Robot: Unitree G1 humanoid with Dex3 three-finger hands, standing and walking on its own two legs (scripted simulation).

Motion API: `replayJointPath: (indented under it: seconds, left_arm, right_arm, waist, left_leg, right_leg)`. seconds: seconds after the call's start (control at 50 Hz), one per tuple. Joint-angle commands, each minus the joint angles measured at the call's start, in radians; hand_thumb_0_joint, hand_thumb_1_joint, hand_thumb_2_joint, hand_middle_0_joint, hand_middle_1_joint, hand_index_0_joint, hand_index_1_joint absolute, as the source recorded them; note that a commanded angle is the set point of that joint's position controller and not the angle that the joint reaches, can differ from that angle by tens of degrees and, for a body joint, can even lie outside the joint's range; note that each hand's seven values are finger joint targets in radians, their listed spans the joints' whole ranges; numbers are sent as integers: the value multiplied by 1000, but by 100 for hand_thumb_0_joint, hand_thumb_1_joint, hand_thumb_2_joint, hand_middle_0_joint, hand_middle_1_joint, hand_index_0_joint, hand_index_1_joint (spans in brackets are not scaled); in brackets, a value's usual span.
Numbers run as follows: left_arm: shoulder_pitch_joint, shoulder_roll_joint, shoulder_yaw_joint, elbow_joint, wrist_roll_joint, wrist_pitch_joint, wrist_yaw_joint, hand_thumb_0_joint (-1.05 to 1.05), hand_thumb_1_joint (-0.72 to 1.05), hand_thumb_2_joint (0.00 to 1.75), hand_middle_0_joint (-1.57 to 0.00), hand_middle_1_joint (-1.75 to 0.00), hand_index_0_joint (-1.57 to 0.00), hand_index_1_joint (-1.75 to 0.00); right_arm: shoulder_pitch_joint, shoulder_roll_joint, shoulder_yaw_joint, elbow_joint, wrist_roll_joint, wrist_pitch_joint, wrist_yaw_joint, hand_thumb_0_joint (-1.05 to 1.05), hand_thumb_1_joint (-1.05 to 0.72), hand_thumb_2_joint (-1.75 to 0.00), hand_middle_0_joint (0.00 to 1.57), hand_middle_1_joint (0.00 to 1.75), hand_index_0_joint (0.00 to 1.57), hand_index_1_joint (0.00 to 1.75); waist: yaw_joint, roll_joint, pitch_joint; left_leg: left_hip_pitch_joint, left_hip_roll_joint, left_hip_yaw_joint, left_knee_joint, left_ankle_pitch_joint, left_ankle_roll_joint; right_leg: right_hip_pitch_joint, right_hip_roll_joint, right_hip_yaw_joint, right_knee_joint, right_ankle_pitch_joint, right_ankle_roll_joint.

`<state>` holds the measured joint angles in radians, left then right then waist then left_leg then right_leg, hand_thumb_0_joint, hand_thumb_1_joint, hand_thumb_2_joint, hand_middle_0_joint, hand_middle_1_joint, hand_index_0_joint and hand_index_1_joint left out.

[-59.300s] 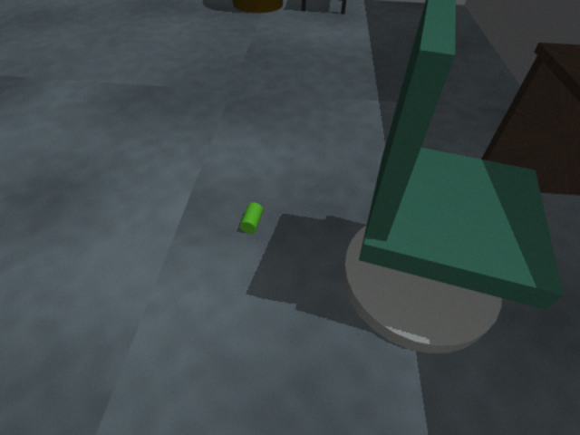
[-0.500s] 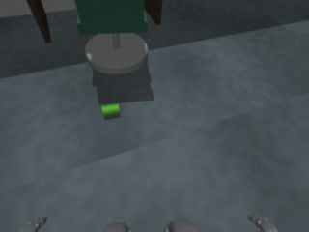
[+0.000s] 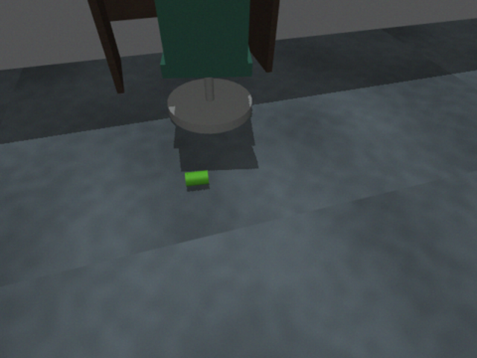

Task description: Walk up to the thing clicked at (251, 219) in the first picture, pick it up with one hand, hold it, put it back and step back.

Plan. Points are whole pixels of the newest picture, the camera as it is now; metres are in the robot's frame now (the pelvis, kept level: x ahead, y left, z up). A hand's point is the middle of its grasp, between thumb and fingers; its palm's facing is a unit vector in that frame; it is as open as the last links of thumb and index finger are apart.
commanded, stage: step back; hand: left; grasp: from above
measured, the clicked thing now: (196, 178) +1.15 +0.21 -0.72
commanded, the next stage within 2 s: stand in 0.80 s
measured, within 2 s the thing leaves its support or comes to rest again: neither
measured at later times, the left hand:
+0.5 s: hand out of the picture +0.07 +0.27 -0.15, palm faces +0.03 -0.93 -0.37, open 7.4 cm
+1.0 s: hand out of the picture +0.16 +0.26 -0.13, palm faces -0.03 -0.94 -0.34, open 7.4 cm
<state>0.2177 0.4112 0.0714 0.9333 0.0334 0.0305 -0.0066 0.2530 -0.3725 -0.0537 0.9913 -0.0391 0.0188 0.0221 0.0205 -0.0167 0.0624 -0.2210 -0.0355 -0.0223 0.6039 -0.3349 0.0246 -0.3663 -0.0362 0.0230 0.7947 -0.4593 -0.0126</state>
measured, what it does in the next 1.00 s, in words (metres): steps on the spot: left foot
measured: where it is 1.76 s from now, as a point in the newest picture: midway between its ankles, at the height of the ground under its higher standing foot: outside the picture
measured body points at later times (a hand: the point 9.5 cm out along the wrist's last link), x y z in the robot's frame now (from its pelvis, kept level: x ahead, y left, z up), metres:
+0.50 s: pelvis +0.03 +0.00 +0.00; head +0.04 +0.00 +0.45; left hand +0.07 +0.32 -0.12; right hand +0.10 -0.32 -0.12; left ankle +0.06 +0.13 -0.73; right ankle +0.03 -0.13 -0.73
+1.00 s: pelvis +0.05 +0.01 +0.02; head +0.05 +0.01 +0.47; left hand +0.16 +0.31 -0.10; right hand +0.16 -0.29 -0.10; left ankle +0.06 +0.13 -0.73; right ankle +0.03 -0.13 -0.73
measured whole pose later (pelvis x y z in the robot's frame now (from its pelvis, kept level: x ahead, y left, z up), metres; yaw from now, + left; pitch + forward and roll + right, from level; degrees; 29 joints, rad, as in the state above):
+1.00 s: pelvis +0.05 +0.01 +0.02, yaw -2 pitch -3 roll +0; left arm 0.05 0.35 0.00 1.09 0.00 -0.02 0.00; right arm 0.03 -0.34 -0.01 1.10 0.00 -0.01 0.01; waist 0.00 0.00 0.06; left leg -0.14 0.01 0.02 0.39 -0.19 0.00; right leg -0.09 -0.03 0.02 0.37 -0.23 0.03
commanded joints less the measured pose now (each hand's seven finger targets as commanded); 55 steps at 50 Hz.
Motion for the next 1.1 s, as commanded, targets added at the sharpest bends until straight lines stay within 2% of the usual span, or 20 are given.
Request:
replayJointPath:
  seconds: [0.0,0.08,0.14,0.16,0.18,0.2,0.26,0.36,0.4,0.42,0.44,0.46,0.48,0.5,0.56,0.6,0.66,0.76,0.88,1.08]
  left_arm:
    - [-51,174,38,-53,-17,-45,-7,0,90,90,-20,-30,-20,-30]
    - [-27,171,47,-23,-9,-51,-17,0,90,90,-20,-30,-20,-30]
    - [48,163,53,20,3,-67,-2,0,90,90,-20,-30,-20,-30]
    - [77,214,66,23,13,-77,8,0,90,90,-20,-30,-20,-30]
    - [82,292,79,25,16,-85,10,0,90,90,-20,-30,-20,-30]
    - [5,302,83,-10,14,-93,11,0,90,90,-20,-30,-20,-30]
    - [-39,236,64,-17,3,-102,18,0,90,90,-20,-30,-20,-30]
    - [-84,221,48,-26,-1,-94,10,0,90,90,-20,-30,-20,-30]
    - [-107,208,32,-32,-6,-82,8,0,90,90,-20,-30,-20,-30]
    - [-87,179,17,-26,-10,-77,9,0,90,90,-20,-30,-20,-30]
    - [-80,146,1,-27,-18,-76,9,0,90,90,-20,-30,-20,-30]
    - [-71,117,-7,-20,-36,-69,8,0,90,90,-20,-30,-20,-30]
    - [-75,148,2,-1,-38,-63,12,0,90,90,-20,-30,-20,-30]
    - [-73,146,-1,8,-30,-66,14,0,90,90,-20,-30,-20,-30]
    - [-48,167,0,45,-31,-83,20,0,90,90,-20,-30,-20,-30]
    - [-72,183,4,52,-32,-80,22,0,90,90,-20,-30,-20,-30]
    - [-100,173,2,57,-33,-75,26,0,90,90,-20,-30,-20,-30]
    - [-147,167,-4,70,-27,-71,28,0,90,90,-20,-30,-20,-30]
    - [-173,142,-28,107,-32,-66,21,0,90,90,-20,-30,-20,-30]
    - [-193,149,-31,133,-24,-71,15,0,90,90,-20,-30,-20,-30]
  right_arm:
    - [-138,-252,-50,-104,-9,-69,-28,0,-90,-90,20,30,20,30]
    - [-120,-264,-62,-102,-15,-49,-16,0,-90,-90,20,30,20,30]
    - [-108,-207,-49,-102,-2,-26,-15,0,-90,-90,20,30,20,30]
    - [-123,-147,-32,-120,8,-26,-16,0,-90,-90,20,30,20,30]
    - [-144,-150,-35,-124,6,-26,-24,0,-90,-90,20,30,20,30]
    - [-111,-196,-48,-106,2,-27,-27,0,-90,-90,20,30,20,30]
    - [-57,-193,-49,-68,12,-39,-21,0,-90,-90,20,30,20,30]
    - [-43,-166,-47,-42,2,-45,-9,0,-90,-90,20,30,20,30]
    - [-34,-152,-48,-25,2,-51,-15,0,-90,-90,20,30,20,30]
    - [-41,-159,-50,-18,0,-54,-22,0,-90,-90,20,30,20,30]
    - [-49,-185,-54,-22,-5,-59,-30,0,-90,-90,20,30,20,30]
    - [-95,-229,-49,-36,-1,-66,-33,0,-90,-90,20,30,20,30]
    - [-134,-260,-49,-38,8,-65,-30,0,-90,-90,20,30,20,30]
    - [-150,-250,-43,-30,7,-64,-28,0,-90,-90,20,30,20,30]
    - [-177,-202,-23,-22,19,-65,-30,0,-90,-90,20,30,20,30]
    - [-180,-192,-21,-8,25,-61,-36,0,-90,-90,20,30,20,30]
    - [-180,-188,-24,12,28,-57,-40,0,-90,-90,20,30,20,30]
    - [-238,-176,-22,25,25,-50,-39,0,-90,-90,20,30,20,30]
    - [-252,-177,-8,52,34,-57,-30,0,-90,-90,20,30,20,30]
    - [-273,-177,-1,78,32,-53,-20,0,-90,-90,20,30,20,30]
  waist:
    - [5,118,43]
    - [-19,214,37]
    - [31,114,24]
    - [54,-53,3]
    - [66,-159,22]
    - [36,-79,76]
    - [3,-53,73]
    - [-4,-128,-9]
    - [-28,-102,-41]
    - [-30,-59,-50]
    - [-33,-6,-75]
    - [-10,111,-83]
    - [3,125,-73]
    - [7,111,-80]
    - [16,128,-125]
    - [0,92,-125]
    - [-7,57,-162]
    - [-11,18,-120]
    - [-18,23,-134]
    - [-23,29,-99]
  left_leg:
    - [-71,258,-316,-366,-315,129]
    - [-173,228,-230,-348,-373,111]
    - [-268,162,-140,-170,-353,60]
    - [-389,76,-77,27,-278,9]
    - [-380,-5,-54,224,-249,-7]
    - [-341,36,-126,298,-206,-14]
    - [-288,68,-137,259,-98,-11]
    - [-92,59,5,38,-68,-29]
    - [36,33,45,-125,51,-25]
    - [104,44,15,-168,118,-19]
    - [134,125,-91,-192,164,4]
    - [47,253,-282,-272,84,59]
    - [-40,301,-302,-277,45,120]
    - [-27,292,-279,-256,131,115]
    - [11,189,-115,-158,453,35]
    - [33,159,-65,-129,493,16]
    - [80,169,-53,-132,553,23]
    - [54,169,-47,-180,414,19]
    - [170,177,-59,-248,510,0]
    - [138,163,-51,-324,290,-13]
  right_leg:
    - [-70,-8,34,46,40,-3]
    - [116,41,-48,-141,25,5]
    - [334,63,-34,-377,92,-24]
    - [369,-81,265,-474,-102,-79]
    - [251,-270,529,-617,-386,-156]
    - [145,-333,572,-628,-426,-202]
    - [127,-243,377,-585,-211,-159]
    - [80,-189,177,-488,50,-142]
    - [56,-158,110,-380,210,-115]
    - [17,-129,80,-321,282,-86]
    - [-3,-89,43,-259,350,-55]
    - [16,-5,1,-203,194,-8]
    - [108,15,-19,-194,55,-7]
    - [139,7,-4,-241,77,-11]
    - [245,-47,44,-318,394,-19]
    - [249,-65,50,-318,519,-23]
    - [261,-65,35,-306,562,-23]
    - [257,-68,52,-354,515,-16]
    - [278,-82,51,-434,538,-3]
    - [271,-93,64,-526,379,5]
